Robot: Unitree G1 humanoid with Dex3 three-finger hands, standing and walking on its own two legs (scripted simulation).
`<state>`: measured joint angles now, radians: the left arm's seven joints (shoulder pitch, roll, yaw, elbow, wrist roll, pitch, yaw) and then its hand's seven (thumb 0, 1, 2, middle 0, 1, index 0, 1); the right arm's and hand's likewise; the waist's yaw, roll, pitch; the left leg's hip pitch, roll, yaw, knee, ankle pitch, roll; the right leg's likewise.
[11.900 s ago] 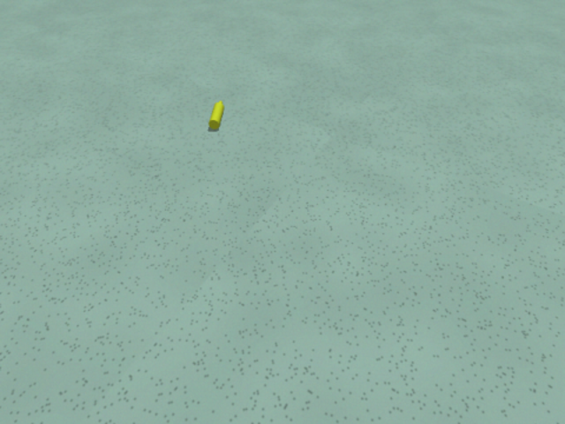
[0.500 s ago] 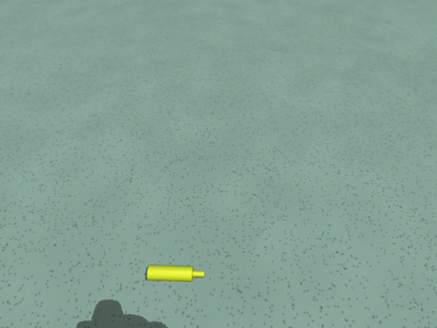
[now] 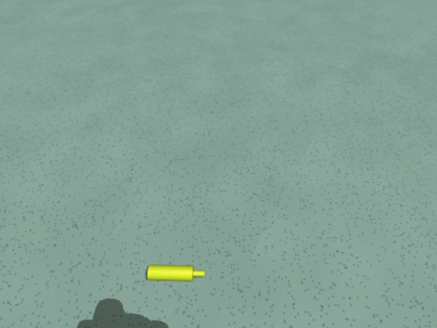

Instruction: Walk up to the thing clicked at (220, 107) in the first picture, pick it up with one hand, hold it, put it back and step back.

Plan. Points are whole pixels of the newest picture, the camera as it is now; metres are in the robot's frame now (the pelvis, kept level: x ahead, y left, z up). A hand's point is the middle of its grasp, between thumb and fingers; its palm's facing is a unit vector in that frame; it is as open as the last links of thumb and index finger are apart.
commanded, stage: stand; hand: left
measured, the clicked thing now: (176, 272) +0.47 +0.20 -0.75
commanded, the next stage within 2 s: walk up in 0.44 s
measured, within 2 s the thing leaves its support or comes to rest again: neither
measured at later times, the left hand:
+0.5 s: hand out of the picture +0.07 +0.26 -0.16, palm faces -0.02 -0.94 -0.34, open 7.4 cm
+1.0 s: hand out of the picture +0.09 +0.26 -0.18, palm faces +0.02 -0.93 -0.36, open 7.4 cm
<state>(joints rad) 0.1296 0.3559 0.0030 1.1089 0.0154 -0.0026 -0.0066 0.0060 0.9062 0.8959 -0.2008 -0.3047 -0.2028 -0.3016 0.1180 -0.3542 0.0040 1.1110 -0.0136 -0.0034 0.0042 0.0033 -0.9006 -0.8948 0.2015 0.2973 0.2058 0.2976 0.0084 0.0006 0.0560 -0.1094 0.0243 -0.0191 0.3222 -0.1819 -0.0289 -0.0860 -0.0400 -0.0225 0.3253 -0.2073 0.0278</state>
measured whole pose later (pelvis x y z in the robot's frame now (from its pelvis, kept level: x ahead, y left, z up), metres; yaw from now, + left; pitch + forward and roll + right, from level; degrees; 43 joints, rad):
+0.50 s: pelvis +0.00 +0.00 +0.00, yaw +0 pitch -2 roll +0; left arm 0.14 0.36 0.02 1.09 0.02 0.00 -0.02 0.01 0.91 0.90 -0.20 -0.30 -0.20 -0.30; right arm 0.14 -0.36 -0.01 1.09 -0.02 -0.01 0.01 0.00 -0.90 -0.89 0.20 0.30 0.21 0.30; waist 0.01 0.00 0.05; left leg -0.11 0.03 -0.01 0.37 -0.22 -0.02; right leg -0.10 -0.04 -0.02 0.38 -0.25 0.01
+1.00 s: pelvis +0.07 +0.00 -0.02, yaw +0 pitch -4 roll +1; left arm 0.24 0.39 0.03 0.96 -0.01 0.04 0.01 0.01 0.91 0.90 -0.20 -0.30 -0.20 -0.30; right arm 0.13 -0.34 -0.04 0.92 -0.02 -0.01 0.00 0.00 -0.90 -0.89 0.20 0.30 0.20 0.30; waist 0.04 -0.04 0.16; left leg -0.31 -0.01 0.03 0.57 -0.20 0.02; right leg -0.20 0.00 0.08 0.86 -0.57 -0.02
